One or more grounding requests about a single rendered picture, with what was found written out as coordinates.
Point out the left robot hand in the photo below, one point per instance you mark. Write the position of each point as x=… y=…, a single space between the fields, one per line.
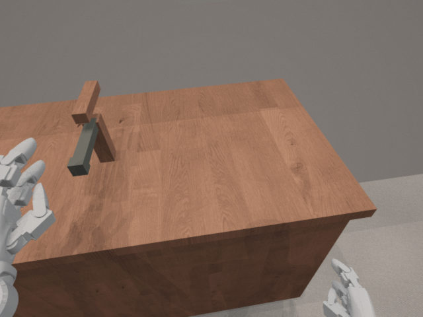
x=16 y=192

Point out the right robot hand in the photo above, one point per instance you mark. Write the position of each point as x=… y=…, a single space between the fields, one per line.
x=356 y=301

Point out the robot left forearm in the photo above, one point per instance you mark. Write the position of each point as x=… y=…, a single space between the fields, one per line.
x=9 y=297

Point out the tap lever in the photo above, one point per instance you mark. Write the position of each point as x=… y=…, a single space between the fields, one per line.
x=78 y=165

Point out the counter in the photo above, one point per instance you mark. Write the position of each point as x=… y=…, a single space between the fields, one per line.
x=198 y=200

